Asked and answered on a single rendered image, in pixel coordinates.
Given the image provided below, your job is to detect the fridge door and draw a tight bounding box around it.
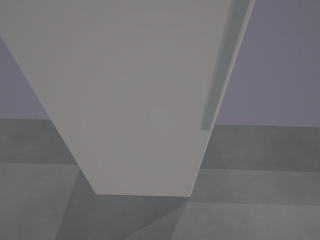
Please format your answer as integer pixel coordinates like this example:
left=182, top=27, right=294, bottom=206
left=0, top=0, right=254, bottom=197

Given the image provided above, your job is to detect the handle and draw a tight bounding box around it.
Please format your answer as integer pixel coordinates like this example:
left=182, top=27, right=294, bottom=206
left=200, top=0, right=250, bottom=131

